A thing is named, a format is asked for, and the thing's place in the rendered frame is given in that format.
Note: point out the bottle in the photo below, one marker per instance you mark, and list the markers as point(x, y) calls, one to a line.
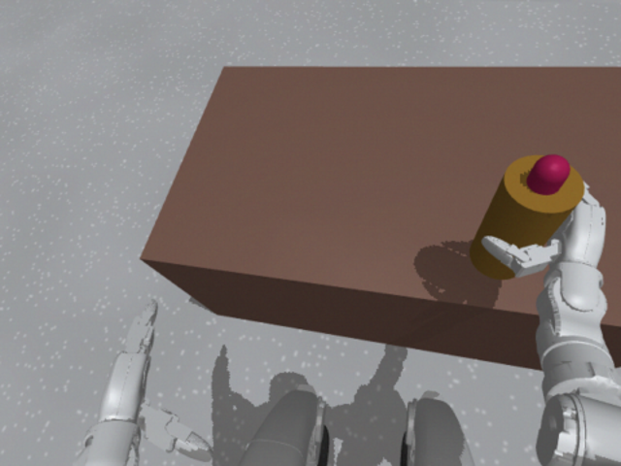
point(535, 196)

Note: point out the left robot hand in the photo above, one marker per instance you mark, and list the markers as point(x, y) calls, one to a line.
point(124, 394)

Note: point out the left robot arm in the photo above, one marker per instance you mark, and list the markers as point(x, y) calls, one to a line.
point(111, 443)

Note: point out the right robot hand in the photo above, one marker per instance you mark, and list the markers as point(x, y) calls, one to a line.
point(580, 238)

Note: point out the right robot arm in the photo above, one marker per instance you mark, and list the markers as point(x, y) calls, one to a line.
point(581, 421)

